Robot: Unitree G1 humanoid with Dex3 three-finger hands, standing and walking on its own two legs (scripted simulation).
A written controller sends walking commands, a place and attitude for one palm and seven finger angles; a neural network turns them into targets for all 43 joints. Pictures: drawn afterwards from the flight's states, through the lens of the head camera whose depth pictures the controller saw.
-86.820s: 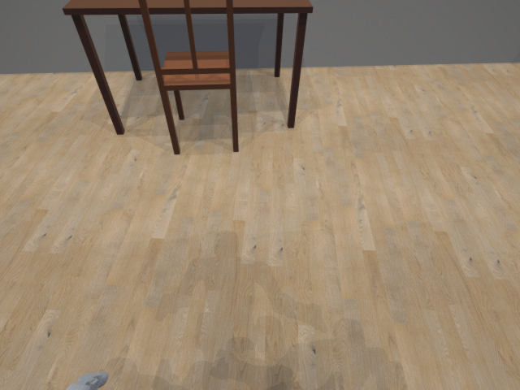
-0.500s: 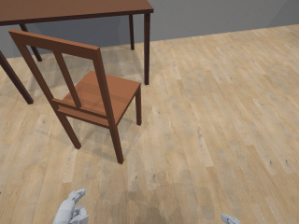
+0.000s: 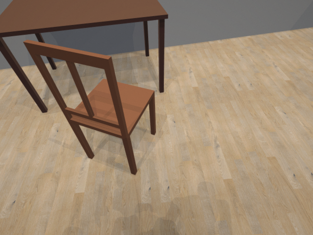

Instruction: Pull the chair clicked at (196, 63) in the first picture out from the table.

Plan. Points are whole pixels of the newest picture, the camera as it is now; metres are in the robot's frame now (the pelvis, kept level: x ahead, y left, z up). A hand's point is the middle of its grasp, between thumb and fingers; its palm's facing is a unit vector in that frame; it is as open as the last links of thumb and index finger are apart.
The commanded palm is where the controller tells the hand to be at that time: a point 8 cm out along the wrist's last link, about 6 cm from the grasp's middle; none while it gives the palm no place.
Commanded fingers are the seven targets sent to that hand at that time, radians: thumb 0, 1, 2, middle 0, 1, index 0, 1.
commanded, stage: let the arm hang, fingers relaxed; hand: left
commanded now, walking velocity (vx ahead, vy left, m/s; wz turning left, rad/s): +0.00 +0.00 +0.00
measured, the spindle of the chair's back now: (81, 91) +0.70 +0.39 -0.08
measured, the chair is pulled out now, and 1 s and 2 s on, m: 0.51 0.51 0.51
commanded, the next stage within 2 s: look to check the result in 0.36 s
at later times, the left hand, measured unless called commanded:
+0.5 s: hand out of the picture -0.01 +0.14 -0.17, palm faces +0.04 -0.98 -0.18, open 7.4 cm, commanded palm none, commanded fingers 0.00 0.90 0.90 -0.20 -0.30 -0.20 -0.30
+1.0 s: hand out of the picture +0.00 +0.14 -0.17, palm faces +0.04 -0.98 -0.18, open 7.4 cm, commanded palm none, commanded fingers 0.00 0.90 0.90 -0.20 -0.30 -0.20 -0.30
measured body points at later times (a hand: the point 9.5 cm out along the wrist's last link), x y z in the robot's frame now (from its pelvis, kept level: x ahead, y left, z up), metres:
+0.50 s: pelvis +0.00 -0.02 +0.00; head +0.01 -0.03 +0.45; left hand -0.01 +0.20 -0.16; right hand -0.03 -0.22 -0.17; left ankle +0.03 +0.10 -0.74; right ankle +0.02 -0.12 -0.74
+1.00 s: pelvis +0.01 -0.02 +0.00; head +0.02 -0.03 +0.45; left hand +0.00 +0.19 -0.16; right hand -0.01 -0.23 -0.17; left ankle +0.03 +0.10 -0.74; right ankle +0.02 -0.12 -0.74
